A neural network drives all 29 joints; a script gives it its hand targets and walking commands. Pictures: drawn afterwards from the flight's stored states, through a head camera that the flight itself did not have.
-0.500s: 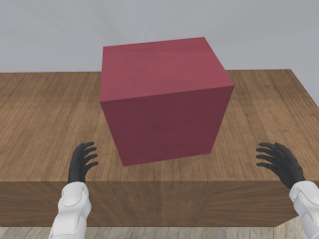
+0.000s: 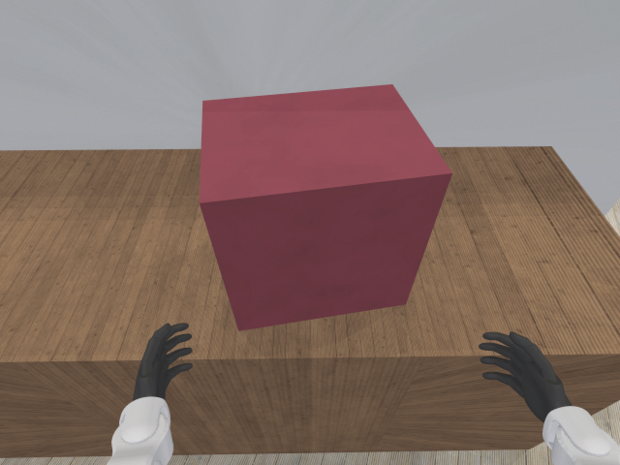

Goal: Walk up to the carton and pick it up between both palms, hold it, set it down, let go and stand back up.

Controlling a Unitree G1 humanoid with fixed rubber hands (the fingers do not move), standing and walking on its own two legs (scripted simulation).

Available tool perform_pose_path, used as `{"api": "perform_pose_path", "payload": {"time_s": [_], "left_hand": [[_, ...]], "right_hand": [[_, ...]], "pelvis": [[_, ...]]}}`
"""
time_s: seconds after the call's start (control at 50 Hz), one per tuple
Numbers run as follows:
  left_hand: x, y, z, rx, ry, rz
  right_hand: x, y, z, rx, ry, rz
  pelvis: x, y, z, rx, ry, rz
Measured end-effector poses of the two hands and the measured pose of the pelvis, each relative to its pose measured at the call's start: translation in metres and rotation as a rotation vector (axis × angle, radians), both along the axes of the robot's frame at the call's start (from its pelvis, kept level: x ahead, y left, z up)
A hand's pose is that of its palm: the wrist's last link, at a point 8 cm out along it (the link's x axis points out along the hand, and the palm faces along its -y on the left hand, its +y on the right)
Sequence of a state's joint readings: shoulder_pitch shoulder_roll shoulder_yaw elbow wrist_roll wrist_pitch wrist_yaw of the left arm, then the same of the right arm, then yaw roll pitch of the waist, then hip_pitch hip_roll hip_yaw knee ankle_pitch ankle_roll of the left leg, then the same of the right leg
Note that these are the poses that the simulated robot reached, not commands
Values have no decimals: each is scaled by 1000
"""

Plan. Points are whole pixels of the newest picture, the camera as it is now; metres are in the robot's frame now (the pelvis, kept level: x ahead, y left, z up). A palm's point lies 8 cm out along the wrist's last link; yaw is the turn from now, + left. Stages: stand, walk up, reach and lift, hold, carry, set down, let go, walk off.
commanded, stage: set down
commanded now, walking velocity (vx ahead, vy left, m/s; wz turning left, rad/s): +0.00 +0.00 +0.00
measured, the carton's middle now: (313, 211) +0.50 +0.05 +0.04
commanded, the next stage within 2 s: let go in 0.86 s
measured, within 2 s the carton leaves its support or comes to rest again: neither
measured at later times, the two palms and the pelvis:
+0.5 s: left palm (145, 431) +0.18 +0.24 -0.05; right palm (512, 436) +0.20 -0.22 -0.05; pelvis +0.01 +0.01 +0.00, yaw +1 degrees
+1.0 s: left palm (145, 460) +0.15 +0.24 -0.08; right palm out of the picture +0.17 -0.21 -0.07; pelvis +0.00 +0.01 +0.00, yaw +1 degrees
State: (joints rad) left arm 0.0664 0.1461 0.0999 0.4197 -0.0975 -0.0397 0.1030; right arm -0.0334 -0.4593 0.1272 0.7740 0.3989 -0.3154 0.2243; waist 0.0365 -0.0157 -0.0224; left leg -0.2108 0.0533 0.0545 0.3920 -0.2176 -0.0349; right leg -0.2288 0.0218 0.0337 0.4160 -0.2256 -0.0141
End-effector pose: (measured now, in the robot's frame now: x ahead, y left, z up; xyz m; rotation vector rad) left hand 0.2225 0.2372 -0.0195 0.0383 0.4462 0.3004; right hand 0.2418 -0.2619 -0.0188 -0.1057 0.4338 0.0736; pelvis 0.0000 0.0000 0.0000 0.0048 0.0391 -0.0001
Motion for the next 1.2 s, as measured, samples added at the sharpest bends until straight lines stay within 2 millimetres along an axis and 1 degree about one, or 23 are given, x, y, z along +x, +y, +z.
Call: {"api": "perform_pose_path", "payload": {"time_s": [0.14, 0.24, 0.34, 0.52, 0.6, 0.74, 0.88, 1.02, 1.2], "left_hand": [[-16, 2, -11, -1, 77, -12], [-26, 2, -19, 1, 126, -24], [-33, 3, -24, 5, 163, -39], [-44, 6, -36, 6, 229, -65], [-52, 6, -43, 1, 276, -83], [-62, 9, -48, 6, 309, -96], [-66, 7, -50, 7, 324, -119], [-70, 5, -57, -1, 386, -149], [-68, 5, -55, 21, 393, -168]], "right_hand": [[-20, 9, -11, -17, 62, -20], [-31, 18, -18, -26, 95, -29], [-38, 26, -24, -34, 121, -35], [-42, 38, -34, -61, 157, -30], [-49, 40, -41, -79, 186, -41], [-62, 46, -48, -96, 214, -53], [-69, 51, -51, -100, 217, -72], [-76, 53, -55, -123, 240, -96], [-86, 56, -60, -119, 259, -117]], "pelvis": [[4, 5, 2, -4, -27, 2], [6, 7, 3, -5, -38, 2], [8, 10, 3, -7, -46, 4], [8, 14, 3, -10, -57, 11], [8, 15, 3, -11, -65, 13], [7, 15, 3, -13, -81, 15], [2, 15, 2, -13, -96, 18], [-3, 14, 2, -10, -112, 17], [-6, 13, 1, -8, -129, 15]]}}
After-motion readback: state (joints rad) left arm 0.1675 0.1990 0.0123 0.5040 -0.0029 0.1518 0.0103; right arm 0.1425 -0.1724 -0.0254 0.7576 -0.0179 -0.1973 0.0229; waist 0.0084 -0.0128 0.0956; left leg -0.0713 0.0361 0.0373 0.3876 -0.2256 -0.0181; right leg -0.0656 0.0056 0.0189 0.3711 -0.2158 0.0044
